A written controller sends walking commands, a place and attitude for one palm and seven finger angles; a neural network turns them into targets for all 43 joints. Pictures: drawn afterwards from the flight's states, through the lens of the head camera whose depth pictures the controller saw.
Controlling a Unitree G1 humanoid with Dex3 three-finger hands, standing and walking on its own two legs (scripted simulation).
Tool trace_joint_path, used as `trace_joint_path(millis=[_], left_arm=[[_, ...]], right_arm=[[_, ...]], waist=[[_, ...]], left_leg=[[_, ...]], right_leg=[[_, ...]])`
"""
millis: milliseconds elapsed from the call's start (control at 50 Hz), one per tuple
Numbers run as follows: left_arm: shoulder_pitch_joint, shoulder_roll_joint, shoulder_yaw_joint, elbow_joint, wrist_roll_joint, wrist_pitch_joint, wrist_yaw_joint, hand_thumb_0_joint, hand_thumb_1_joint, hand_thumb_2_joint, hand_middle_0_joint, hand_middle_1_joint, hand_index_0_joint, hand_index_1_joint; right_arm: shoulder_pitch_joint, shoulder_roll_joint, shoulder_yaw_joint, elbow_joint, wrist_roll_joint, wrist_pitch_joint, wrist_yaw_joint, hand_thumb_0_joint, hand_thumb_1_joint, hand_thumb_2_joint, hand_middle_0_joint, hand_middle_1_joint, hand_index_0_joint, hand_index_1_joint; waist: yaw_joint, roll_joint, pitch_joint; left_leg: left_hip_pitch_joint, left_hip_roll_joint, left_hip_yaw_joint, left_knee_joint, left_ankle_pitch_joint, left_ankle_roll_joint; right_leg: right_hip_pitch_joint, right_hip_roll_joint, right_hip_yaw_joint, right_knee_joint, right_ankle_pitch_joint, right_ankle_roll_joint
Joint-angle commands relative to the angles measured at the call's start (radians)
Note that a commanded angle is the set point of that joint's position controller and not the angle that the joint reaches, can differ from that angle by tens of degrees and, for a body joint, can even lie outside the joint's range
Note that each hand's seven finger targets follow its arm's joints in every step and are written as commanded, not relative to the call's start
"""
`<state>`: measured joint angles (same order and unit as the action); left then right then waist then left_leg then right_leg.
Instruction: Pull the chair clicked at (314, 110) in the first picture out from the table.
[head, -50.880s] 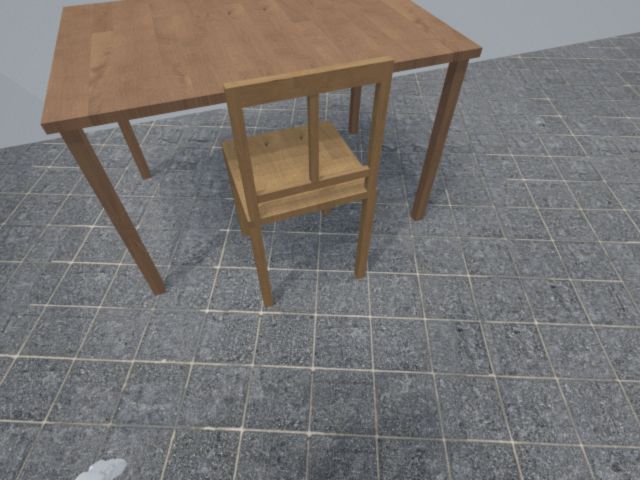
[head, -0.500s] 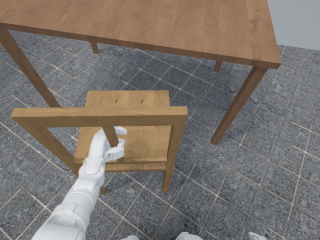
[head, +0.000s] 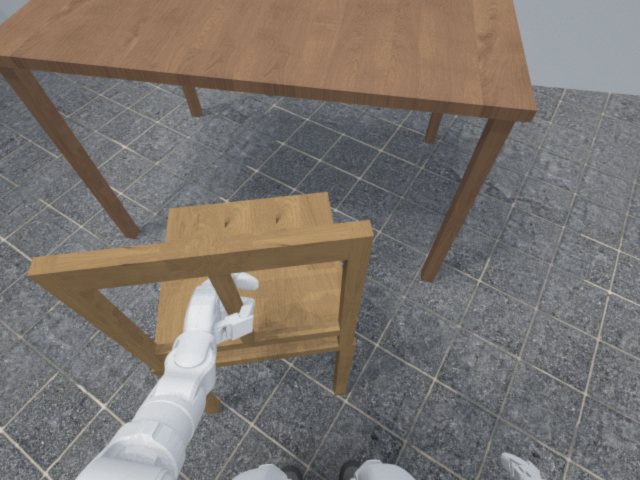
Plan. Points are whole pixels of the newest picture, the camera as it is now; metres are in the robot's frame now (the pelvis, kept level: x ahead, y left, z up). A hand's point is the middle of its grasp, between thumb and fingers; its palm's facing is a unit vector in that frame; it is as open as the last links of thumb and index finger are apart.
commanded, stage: step backward, pulling the chair out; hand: left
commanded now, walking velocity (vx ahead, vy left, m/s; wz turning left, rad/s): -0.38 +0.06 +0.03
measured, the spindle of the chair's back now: (235, 308) +0.36 +0.13 -0.09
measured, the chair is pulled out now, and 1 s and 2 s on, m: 0.30 0.39 0.61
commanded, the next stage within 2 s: stop walking, hand still on the chair in 1.80 s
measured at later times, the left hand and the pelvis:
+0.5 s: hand (241, 339) +0.30 +0.11 -0.06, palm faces -0.08 -0.98 -0.17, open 5.4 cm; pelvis -0.05 +0.01 +0.00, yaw -3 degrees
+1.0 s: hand (245, 385) +0.24 +0.10 -0.06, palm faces -0.07 -0.98 -0.16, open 5.4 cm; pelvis -0.11 -0.01 +0.01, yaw -3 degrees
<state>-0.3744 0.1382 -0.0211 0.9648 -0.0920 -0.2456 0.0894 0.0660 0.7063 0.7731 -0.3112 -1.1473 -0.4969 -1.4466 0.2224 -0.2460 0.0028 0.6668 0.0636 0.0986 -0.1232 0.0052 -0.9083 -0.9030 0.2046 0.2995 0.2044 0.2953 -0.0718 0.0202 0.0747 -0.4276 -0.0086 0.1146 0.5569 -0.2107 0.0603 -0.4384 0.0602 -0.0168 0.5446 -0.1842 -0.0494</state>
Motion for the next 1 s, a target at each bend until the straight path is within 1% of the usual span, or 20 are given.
trace_joint_path(millis=[0, 60, 100, 180, 220, 300, 380, 500, 560, 600, 660, 700, 740, 780, 820, 860, 880, 900, 920, 980], left_arm=[[-0.284, 0.189, 0.001, -0.153, 0.053, -0.058, 0.019, 0.0, 0.9, 0.9, -0.5, -1.45, -0.5, -1.45], [-0.302, 0.159, -0.029, -0.13, 0.061, -0.063, 0.023, 0.0, 0.9, 0.9, -0.5, -1.45, -0.5, -1.45], [-0.306, 0.165, -0.026, -0.123, 0.066, -0.066, 0.025, 0.0, 0.9, 0.9, -0.5, -1.45, -0.5, -1.45], [-0.314, 0.126, -0.059, -0.136, 0.058, -0.072, 0.017, 0.0, 0.9, 0.9, -0.5, -1.45, -0.5, -1.45], [-0.324, 0.124, -0.048, -0.154, 0.054, -0.064, 0.014, 0.0, 0.9, 0.9, -0.5, -1.45, -0.5, -1.45], [-0.331, 0.129, -0.025, -0.178, 0.058, -0.055, 0.008, 0.0, 0.9, 0.9, -0.5, -1.45, -0.5, -1.45], [-0.328, 0.096, -0.035, -0.178, 0.083, -0.055, 0.006, 0.0, 0.9, 0.9, -0.5, -1.45, -0.5, -1.45], [-0.188, 0.134, 0.03, -0.216, 0.098, -0.059, -0.006, 0.0, 0.9, 0.9, -0.5, -1.45, -0.5, -1.45], [-0.129, 0.178, 0.078, -0.28, 0.084, -0.053, -0.009, 0.0, 0.9, 0.9, -0.5, -1.45, -0.5, -1.45], [-0.1, 0.203, 0.081, -0.298, 0.073, -0.048, -0.007, 0.0, 0.9, 0.9, -0.5, -1.45, -0.5, -1.45], [-0.169, 0.266, 0.09, -0.312, 0.074, -0.045, 0.015, 0.0, 0.9, 0.9, -0.5, -1.45, -0.5, -1.45], [-0.192, 0.273, 0.09, -0.282, 0.082, -0.023, 0.022, 0.0, 0.9, 0.9, -0.5, -1.45, -0.5, -1.45], [-0.207, 0.263, 0.096, -0.23, 0.087, 0.004, 0.024, 0.0, 0.9, 0.9, -0.5, -1.45, -0.5, -1.45], [-0.219, 0.233, 0.075, -0.194, 0.084, 0.021, 0.018, 0.0, 0.9, 0.9, -0.5, -1.45, -0.5, -1.45], [-0.226, 0.221, 0.06, -0.179, 0.079, 0.026, 0.013, 0.0, 0.9, 0.9, -0.5, -1.45, -0.5, -1.45], [-0.245, 0.158, 0.016, -0.208, 0.077, 0.017, -0.003, 0.0, 0.9, 0.9, -0.5, -1.45, -0.5, -1.45], [-0.255, 0.128, -0.006, -0.247, 0.077, 0.011, -0.013, 0.0, 0.9, 0.9, -0.5, -1.45, -0.5, -1.45], [-0.244, 0.118, -0.009, -0.245, 0.081, 0.012, -0.021, 0.0, 0.9, 0.9, -0.5, -1.45, -0.5, -1.45], [-0.213, 0.112, -0.003, -0.248, 0.079, 0.013, -0.017, 0.0, 0.9, 0.9, -0.5, -1.45, -0.5, -1.45], [-0.166, 0.121, 0.011, -0.26, 0.075, 0.004, -0.012, 0.0, 0.9, 0.9, -0.5, -1.45, -0.5, -1.45]], right_arm=[[0.056, -0.141, -0.051, -0.072, 0.002, -0.06, -0.015, 0.0, -0.9, -0.9, 0.2, 0.3, 0.2, 0.3], [0.06, -0.143, -0.048, -0.055, 0.009, -0.081, -0.007, 0.0, -0.9, -0.9, 0.2, 0.3, 0.2, 0.3], [0.067, -0.153, -0.05, -0.041, 0.008, -0.097, -0.01, 0.0, -0.9, -0.9, 0.2, 0.3, 0.2, 0.3], [0.039, -0.147, -0.034, -0.054, 0.012, -0.115, -0.012, 0.0, -0.9, -0.9, 0.2, 0.3, 0.2, 0.3], [0.027, -0.148, -0.03, -0.06, -0.003, -0.117, -0.019, 0.0, -0.9, -0.9, 0.2, 0.3, 0.2, 0.3], [0.033, -0.131, -0.031, -0.057, -0.038, -0.127, -0.013, 0.0, -0.9, -0.9, 0.2, 0.3, 0.2, 0.3], [0.042, -0.131, -0.038, -0.041, -0.063, -0.145, 0.009, 0.0, -0.9, -0.9, 0.2, 0.3, 0.2, 0.3], [0.037, -0.154, -0.058, -0.039, -0.07, -0.163, 0.028, 0.0, -0.9, -0.9, 0.2, 0.3, 0.2, 0.3], [-0.004, -0.149, -0.065, -0.07, -0.055, -0.15, 0.029, 0.0, -0.9, -0.9, 0.2, 0.3, 0.2, 0.3], [-0.017, -0.14, -0.063, -0.09, -0.047, -0.139, 0.019, 0.0, -0.9, -0.9, 0.2, 0.3, 0.2, 0.3], [-0.045, -0.121, -0.054, -0.087, -0.041, -0.113, 0.0, 0.0, -0.9, -0.9, 0.2, 0.3, 0.2, 0.3], [-0.07, -0.123, -0.044, -0.069, -0.048, -0.103, -0.013, 0.0, -0.9, -0.9, 0.2, 0.3, 0.2, 0.3], [-0.06, -0.128, -0.037, -0.038, -0.046, -0.1, -0.018, 0.0, -0.9, -0.9, 0.2, 0.3, 0.2, 0.3], [-0.039, -0.14, -0.035, -0.019, -0.04, -0.094, -0.023, 0.0, -0.9, -0.9, 0.2, 0.3, 0.2, 0.3], [-0.01, -0.162, -0.045, -0.013, -0.039, -0.083, -0.034, 0.0, -0.9, -0.9, 0.2, 0.3, 0.2, 0.3], [0.007, -0.169, -0.058, -0.046, -0.039, -0.059, -0.016, 0.0, -0.9, -0.9, 0.2, 0.3, 0.2, 0.3], [-0.005, -0.152, -0.051, -0.06, -0.054, -0.055, -0.002, 0.0, -0.9, -0.9, 0.2, 0.3, 0.2, 0.3], [-0.02, -0.145, -0.055, -0.06, -0.068, -0.059, 0.013, 0.0, -0.9, -0.9, 0.2, 0.3, 0.2, 0.3], [-0.004, -0.141, -0.059, -0.061, -0.074, -0.063, 0.026, 0.0, -0.9, -0.9, 0.2, 0.3, 0.2, 0.3], [0.024, -0.141, -0.061, -0.066, -0.065, -0.081, 0.048, 0.0, -0.9, -0.9, 0.2, 0.3, 0.2, 0.3]], waist=[[0.016, -0.056, -0.329], [0.012, -0.066, -0.306], [0.009, -0.062, -0.31], [0.023, 0.0, -0.314], [0.031, 0.083, -0.304], [0.034, 0.034, -0.341], [0.03, 0.091, -0.316], [0.042, 0.181, -0.379], [0.049, 0.078, -0.407], [0.036, 0.022, -0.379], [0.024, -0.084, -0.339], [0.037, -0.12, -0.313], [0.04, -0.196, -0.293], [0.034, -0.199, -0.283], [0.03, -0.136, -0.288], [0.037, -0.021, -0.351], [0.036, 0.131, -0.397], [0.044, 0.224, -0.398], [0.049, 0.265, -0.388], [0.041, 0.2, -0.397]], left_leg=[[0.156, 0.09, -0.144, -0.032, -0.111, -0.027], [0.186, 0.061, -0.139, -0.004, -0.145, -0.035], [0.209, 0.073, -0.156, -0.048, -0.094, -0.031], [0.165, 0.182, -0.228, -0.183, -0.131, 0.014], [0.117, 0.271, -0.343, -0.285, -0.152, 0.046], [0.274, 0.348, -0.358, -0.196, 0.244, 0.085], [0.312, 0.366, -0.321, -0.148, 0.348, 0.085], [0.374, 0.312, -0.252, -0.056, 0.428, 0.048], [0.306, 0.242, -0.173, -0.021, 0.296, -0.001], [0.24, 0.186, -0.124, 0.011, 0.167, -0.032], [0.159, 0.08, -0.079, 0.153, -0.1, -0.084], [0.065, 0.04, -0.146, 0.256, -0.196, -0.098], [0.011, 0.037, -0.199, 0.221, -0.206, -0.095], [0.03, 0.047, -0.2, 0.083, -0.135, -0.088], [0.137, 0.089, -0.191, -0.121, 0.266, -0.066], [0.33, 0.2, -0.278, -0.086, 0.694, 0.005], [0.393, 0.234, -0.319, -0.09, 0.809, 0.031], [0.393, 0.266, -0.35, -0.125, 0.795, 0.046], [0.407, 0.286, -0.362, -0.124, 0.783, 0.064], [0.485, 0.282, -0.323, -0.037, 0.884, 0.064]], right_leg=[[0.108, -0.236, 0.261, -0.223, -0.031, 0.055], [0.064, -0.269, 0.279, -0.306, -0.137, 0.041], [0.067, -0.239, 0.228, -0.279, -0.097, 0.045], [0.083, -0.143, 0.123, -0.108, -0.171, 0.055], [0.09, -0.094, 0.075, 0.086, -0.181, 0.032], [0.042, -0.097, 0.083, 0.206, -0.224, 0.03], [0.054, -0.101, 0.055, 0.172, -0.26, 0.032], [0.116, -0.083, -0.009, -0.017, -0.157, 0.042], [0.185, -0.098, -0.008, -0.064, 0.029, 0.04], [0.204, -0.16, 0.059, -0.094, 0.145, 0.019], [0.159, -0.36, 0.244, -0.166, 0.24, -0.046], [0.194, -0.418, 0.257, -0.174, 0.378, -0.085], [0.293, -0.41, 0.199, -0.121, 0.57, -0.073], [0.348, -0.377, 0.144, -0.077, 0.661, -0.042], [0.337, -0.268, 0.052, -0.007, 0.61, 0.029], [0.212, -0.139, 0.014, 0.049, 0.342, 0.07], [0.161, -0.127, 0.013, 0.116, 0.139, 0.065], [0.111, -0.105, 0.011, 0.171, -0.152, 0.053], [0.064, -0.095, 0.017, 0.196, -0.275, 0.043], [0.089, -0.091, 0.016, 0.045, -0.131, 0.041]])
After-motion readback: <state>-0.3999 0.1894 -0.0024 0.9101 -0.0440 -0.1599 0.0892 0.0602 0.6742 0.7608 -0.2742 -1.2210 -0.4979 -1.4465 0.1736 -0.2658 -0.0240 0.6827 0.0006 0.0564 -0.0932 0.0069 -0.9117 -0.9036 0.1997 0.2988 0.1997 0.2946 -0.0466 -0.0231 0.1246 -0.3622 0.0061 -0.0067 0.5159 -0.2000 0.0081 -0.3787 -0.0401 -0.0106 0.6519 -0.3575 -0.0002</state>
